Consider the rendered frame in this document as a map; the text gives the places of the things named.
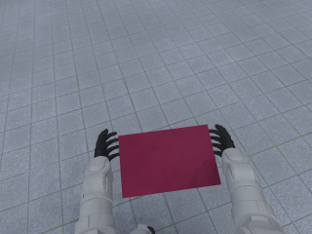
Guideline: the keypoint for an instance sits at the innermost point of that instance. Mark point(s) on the carton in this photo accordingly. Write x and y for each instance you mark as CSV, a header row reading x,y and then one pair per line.
x,y
167,160

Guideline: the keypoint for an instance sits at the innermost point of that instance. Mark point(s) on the right robot upper arm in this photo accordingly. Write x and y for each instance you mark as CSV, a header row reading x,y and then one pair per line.
x,y
250,229

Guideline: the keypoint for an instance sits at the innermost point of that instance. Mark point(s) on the right robot hand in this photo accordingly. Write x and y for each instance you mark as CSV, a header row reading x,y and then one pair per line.
x,y
224,139

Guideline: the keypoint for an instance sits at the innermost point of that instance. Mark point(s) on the robot right forearm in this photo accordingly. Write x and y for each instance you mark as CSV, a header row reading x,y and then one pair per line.
x,y
249,206

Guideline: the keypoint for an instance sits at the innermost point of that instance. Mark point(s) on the left robot hand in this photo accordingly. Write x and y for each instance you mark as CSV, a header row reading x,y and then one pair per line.
x,y
102,144

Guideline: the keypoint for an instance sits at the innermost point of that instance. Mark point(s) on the left robot shin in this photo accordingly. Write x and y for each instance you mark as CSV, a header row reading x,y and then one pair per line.
x,y
144,227

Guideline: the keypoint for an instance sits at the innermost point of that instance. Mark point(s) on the robot left forearm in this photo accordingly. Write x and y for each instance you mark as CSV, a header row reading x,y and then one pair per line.
x,y
96,202

